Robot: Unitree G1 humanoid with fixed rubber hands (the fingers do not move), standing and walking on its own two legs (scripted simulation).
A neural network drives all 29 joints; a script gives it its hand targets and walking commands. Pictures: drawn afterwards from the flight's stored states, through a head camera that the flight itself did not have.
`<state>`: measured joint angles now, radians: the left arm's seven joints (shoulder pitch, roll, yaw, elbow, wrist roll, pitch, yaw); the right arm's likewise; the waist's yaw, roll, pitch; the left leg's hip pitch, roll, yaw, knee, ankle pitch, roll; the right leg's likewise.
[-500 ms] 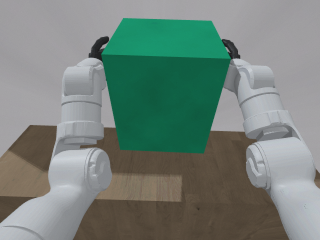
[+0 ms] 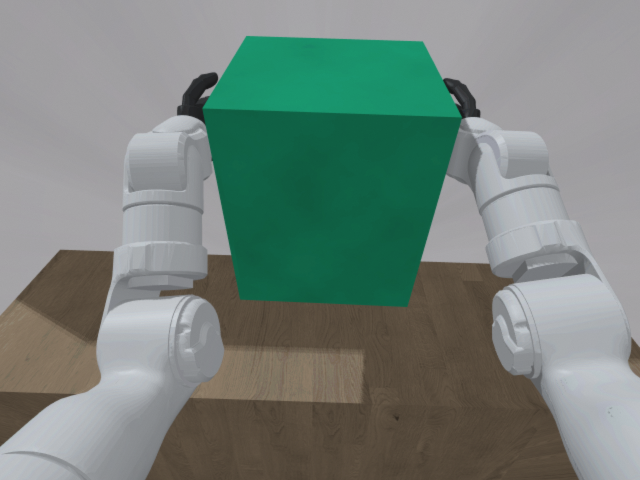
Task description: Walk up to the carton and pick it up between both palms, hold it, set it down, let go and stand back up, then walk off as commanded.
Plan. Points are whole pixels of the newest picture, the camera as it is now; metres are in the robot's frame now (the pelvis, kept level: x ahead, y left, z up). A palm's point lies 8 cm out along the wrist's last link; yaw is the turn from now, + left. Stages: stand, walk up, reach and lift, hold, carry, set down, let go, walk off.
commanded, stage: hold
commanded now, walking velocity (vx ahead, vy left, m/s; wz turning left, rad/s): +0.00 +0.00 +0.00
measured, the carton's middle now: (328, 174) +0.38 -0.01 +0.26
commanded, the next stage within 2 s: none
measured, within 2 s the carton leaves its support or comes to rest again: neither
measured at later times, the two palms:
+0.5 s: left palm (195, 136) +0.38 +0.14 +0.31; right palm (460, 139) +0.38 -0.16 +0.31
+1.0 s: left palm (195, 136) +0.38 +0.14 +0.31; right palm (461, 139) +0.38 -0.16 +0.31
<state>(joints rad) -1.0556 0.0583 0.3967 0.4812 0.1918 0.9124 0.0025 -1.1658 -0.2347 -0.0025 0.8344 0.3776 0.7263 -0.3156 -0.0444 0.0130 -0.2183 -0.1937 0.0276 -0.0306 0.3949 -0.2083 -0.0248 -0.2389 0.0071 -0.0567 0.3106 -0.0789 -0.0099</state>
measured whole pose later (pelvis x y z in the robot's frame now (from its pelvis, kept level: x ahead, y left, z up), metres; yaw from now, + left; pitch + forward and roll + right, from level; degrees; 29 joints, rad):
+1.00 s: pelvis +0.00 +0.00 +0.00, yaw +0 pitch +0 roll -1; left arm -1.06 0.06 0.40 0.48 0.19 0.91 0.00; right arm -1.17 -0.23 0.00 0.83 0.38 0.73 -0.32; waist -0.05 0.01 -0.22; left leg -0.19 0.03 -0.03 0.39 -0.21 -0.02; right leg -0.24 0.01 -0.06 0.31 -0.08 -0.01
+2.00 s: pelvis +0.00 +0.00 +0.00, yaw +0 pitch +0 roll -1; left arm -1.06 0.06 0.40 0.48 0.19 0.91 0.01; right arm -1.17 -0.23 0.00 0.83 0.38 0.73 -0.31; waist -0.05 0.01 -0.22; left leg -0.19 0.03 -0.03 0.39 -0.21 -0.02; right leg -0.24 0.01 -0.06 0.31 -0.08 -0.01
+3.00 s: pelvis +0.00 +0.00 +0.00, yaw +0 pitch +0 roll -1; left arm -1.06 0.06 0.40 0.49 0.19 0.91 0.01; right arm -1.17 -0.23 0.00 0.83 0.38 0.74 -0.31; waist -0.05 0.01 -0.22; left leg -0.19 0.03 -0.04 0.39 -0.21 -0.02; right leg -0.24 0.01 -0.06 0.31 -0.08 -0.01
